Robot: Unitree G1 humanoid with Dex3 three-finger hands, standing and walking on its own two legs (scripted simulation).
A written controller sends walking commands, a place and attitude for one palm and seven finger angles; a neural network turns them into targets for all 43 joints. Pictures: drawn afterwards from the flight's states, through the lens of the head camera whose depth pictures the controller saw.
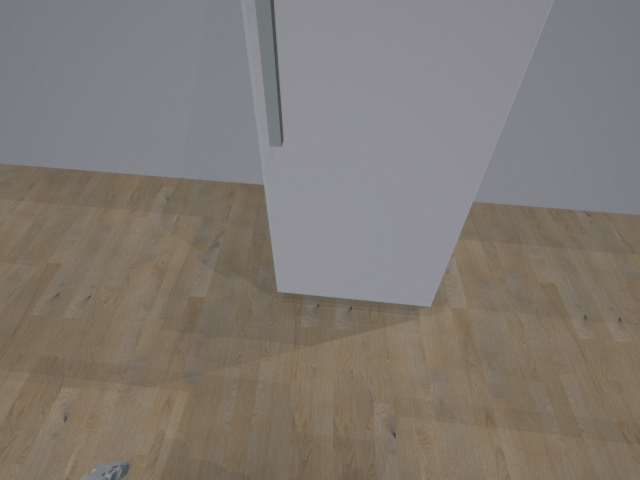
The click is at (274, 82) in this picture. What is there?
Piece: fridge door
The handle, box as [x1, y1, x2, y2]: [255, 0, 283, 146]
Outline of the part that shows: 255,0 269,143 273,146 281,146 283,139 273,0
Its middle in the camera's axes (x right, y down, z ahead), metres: -0.10 -0.36 +0.76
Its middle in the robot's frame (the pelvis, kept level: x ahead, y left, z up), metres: +0.82 +0.14 +0.16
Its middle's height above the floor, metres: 0.93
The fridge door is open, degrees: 0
